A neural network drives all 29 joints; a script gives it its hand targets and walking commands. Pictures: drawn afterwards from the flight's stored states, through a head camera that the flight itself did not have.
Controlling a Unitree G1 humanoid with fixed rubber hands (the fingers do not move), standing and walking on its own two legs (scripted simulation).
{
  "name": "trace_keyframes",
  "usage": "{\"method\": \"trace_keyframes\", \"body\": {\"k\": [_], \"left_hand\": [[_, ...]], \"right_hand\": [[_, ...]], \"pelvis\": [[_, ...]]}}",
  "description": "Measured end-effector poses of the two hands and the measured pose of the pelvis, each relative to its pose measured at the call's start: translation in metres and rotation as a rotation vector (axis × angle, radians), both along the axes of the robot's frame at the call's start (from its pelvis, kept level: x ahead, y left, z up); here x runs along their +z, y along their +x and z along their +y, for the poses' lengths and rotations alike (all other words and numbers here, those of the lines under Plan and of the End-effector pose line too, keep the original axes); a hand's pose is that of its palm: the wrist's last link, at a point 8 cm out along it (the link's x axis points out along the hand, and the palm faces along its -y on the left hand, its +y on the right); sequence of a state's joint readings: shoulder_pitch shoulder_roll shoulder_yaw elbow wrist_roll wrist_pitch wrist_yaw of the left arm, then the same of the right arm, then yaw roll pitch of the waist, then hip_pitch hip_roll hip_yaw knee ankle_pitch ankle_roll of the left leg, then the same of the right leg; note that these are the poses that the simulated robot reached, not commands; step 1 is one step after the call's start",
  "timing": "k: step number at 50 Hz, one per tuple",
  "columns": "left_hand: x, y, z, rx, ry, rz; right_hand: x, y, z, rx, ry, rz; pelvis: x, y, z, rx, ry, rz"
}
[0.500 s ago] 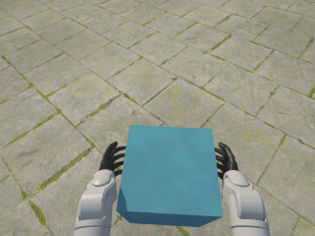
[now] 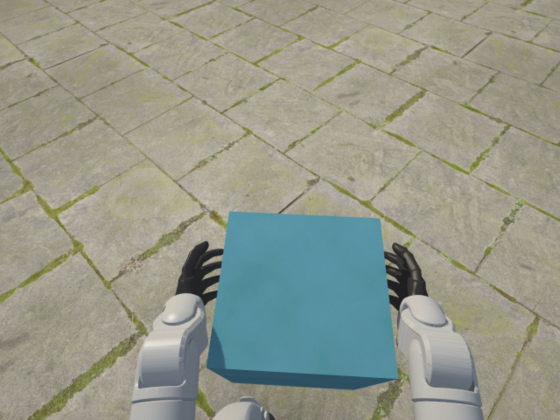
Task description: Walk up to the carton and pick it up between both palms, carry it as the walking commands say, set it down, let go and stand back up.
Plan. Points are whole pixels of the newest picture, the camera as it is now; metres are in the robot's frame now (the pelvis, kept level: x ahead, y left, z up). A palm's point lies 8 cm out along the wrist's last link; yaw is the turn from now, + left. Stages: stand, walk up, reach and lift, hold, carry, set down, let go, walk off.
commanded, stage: carry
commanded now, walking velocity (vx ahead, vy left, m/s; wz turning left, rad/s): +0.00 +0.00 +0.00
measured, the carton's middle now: (298, 309) +0.29 +0.00 -0.04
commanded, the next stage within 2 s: none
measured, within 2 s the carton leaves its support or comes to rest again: neither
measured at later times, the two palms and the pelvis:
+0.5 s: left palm (216, 182) +0.48 +0.14 +0.04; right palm (393, 189) +0.47 -0.16 +0.03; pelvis +0.19 -0.01 +0.02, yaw -1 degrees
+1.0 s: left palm (218, 114) +0.66 +0.16 +0.05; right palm (366, 116) +0.66 -0.14 +0.04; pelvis +0.38 +0.01 +0.02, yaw +0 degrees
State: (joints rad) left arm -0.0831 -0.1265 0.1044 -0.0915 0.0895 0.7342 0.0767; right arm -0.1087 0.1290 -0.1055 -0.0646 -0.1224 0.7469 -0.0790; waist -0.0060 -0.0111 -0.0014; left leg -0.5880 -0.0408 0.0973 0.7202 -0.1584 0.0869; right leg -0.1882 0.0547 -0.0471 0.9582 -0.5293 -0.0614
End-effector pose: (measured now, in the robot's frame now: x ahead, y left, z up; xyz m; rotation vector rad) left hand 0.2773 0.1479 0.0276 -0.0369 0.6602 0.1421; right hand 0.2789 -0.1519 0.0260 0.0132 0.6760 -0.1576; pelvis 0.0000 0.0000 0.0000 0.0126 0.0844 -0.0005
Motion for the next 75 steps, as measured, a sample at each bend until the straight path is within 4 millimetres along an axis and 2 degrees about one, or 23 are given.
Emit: {"method": "trace_keyframes", "body": {"k": [5,8,13,22,27,31,36,42,49,55,63,68,75], "left_hand": [[0.006,0.05,-0.004,-0.018,0.018,0.04],[0.016,0.076,-0.007,-0.028,0.043,0.042],[0.024,0.113,-0.013,-0.016,0.06,0.026],[0.012,0.175,-0.009,0.009,0.011,0.037],[0.022,0.216,-0.013,-0.03,0.049,0.016],[0.022,0.245,-0.017,-0.027,0.064,-0.002],[0.021,0.276,-0.009,0.009,0.051,0.031],[0.009,0.322,0.003,0.013,0.006,0.033],[0.018,0.375,0.01,0.0,0.023,0.025],[0.021,0.41,0.012,0.012,0.055,0.023],[0.003,0.462,0.02,0.029,0.009,0.038],[0.014,0.502,0.019,0.002,0.046,0.039],[0.022,0.554,0.019,0.029,0.07,0.017]], "right_hand": [[-0.001,0.043,-0.004,-0.003,0.0,0.04],[0.004,0.067,-0.006,-0.012,0.023,0.042],[0.007,0.109,-0.012,0.003,0.034,0.027],[0.01,0.178,-0.009,0.027,-0.014,0.037],[0.008,0.207,-0.012,-0.014,0.031,0.018],[0.006,0.24,-0.016,-0.014,0.048,-0.002],[0.007,0.279,-0.009,0.025,0.031,0.032],[0.008,0.327,0.003,0.033,-0.019,0.036],[0.013,0.376,0.011,0.027,-0.011,0.027],[0.008,0.416,0.012,0.042,0.016,0.026],[0.002,0.472,0.021,0.057,-0.026,0.043],[0.0,0.503,0.019,0.029,0.015,0.043],[0.003,0.564,0.02,0.055,0.038,0.022]], "pelvis": [[0.012,0.05,0.0,-0.015,0.004,0.0],[0.021,0.072,-0.001,-0.026,0.0,0.012],[0.025,0.106,-0.01,-0.015,0.007,0.029],[0.023,0.169,-0.012,0.003,0.006,0.071],[0.021,0.207,-0.008,-0.025,-0.034,0.044],[0.013,0.239,-0.013,-0.009,-0.013,0.024],[0.019,0.278,-0.014,0.017,0.002,0.015],[0.017,0.324,-0.003,0.016,-0.014,0.022],[0.023,0.374,0.007,0.002,-0.034,0.018],[0.021,0.411,0.005,0.016,-0.016,0.022],[0.012,0.466,0.01,0.028,-0.005,0.021],[0.016,0.504,0.014,0.011,-0.028,0.014],[0.015,0.56,0.008,0.042,0.006,-0.008]]}}
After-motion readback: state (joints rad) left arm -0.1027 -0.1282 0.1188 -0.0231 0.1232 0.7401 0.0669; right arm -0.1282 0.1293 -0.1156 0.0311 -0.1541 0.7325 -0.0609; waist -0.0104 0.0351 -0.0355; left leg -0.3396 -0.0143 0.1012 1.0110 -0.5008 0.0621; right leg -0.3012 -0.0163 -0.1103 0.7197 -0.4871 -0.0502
